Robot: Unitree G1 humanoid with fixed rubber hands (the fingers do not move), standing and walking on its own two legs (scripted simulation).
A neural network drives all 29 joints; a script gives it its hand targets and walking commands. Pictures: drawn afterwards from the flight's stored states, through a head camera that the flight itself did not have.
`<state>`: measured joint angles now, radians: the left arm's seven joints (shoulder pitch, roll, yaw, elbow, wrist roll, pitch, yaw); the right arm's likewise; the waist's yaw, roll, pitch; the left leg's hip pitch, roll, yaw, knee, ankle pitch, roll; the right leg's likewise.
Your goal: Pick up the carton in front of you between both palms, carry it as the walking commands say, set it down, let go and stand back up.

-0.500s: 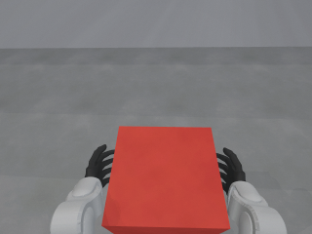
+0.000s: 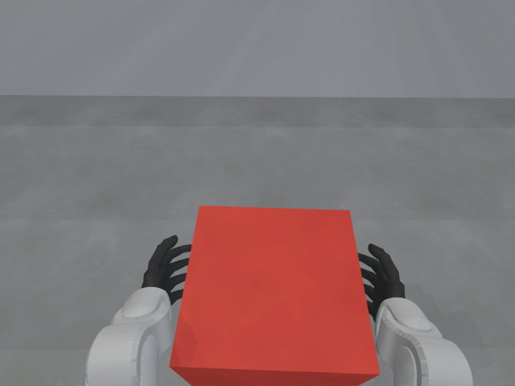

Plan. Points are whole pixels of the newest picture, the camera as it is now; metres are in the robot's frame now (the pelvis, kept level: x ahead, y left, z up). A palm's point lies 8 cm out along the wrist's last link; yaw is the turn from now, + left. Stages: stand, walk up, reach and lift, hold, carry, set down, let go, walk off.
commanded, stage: carry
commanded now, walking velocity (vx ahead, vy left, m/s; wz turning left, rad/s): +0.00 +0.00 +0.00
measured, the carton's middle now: (270, 309) +0.26 +0.00 +0.02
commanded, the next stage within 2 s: none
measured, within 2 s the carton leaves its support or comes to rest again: neither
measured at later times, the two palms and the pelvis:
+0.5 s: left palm (167, 331) +0.20 +0.13 +0.08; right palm (410, 343) +0.19 -0.17 +0.08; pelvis -0.03 -0.02 -0.01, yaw -1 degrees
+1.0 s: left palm (176, 337) +0.21 +0.13 +0.03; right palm (391, 348) +0.20 -0.17 +0.03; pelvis -0.06 -0.01 +0.00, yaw -1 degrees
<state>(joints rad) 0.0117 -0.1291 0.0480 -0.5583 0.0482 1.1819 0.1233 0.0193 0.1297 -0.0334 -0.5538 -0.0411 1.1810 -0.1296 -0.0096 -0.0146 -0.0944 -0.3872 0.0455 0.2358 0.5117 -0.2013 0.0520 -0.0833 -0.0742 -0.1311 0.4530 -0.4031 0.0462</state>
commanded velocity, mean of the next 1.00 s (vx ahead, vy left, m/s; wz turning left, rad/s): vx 0.00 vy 0.00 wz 0.00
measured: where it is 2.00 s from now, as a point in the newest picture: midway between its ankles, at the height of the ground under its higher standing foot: outside the picture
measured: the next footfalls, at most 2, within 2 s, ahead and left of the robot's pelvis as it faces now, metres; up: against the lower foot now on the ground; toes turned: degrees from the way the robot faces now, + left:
none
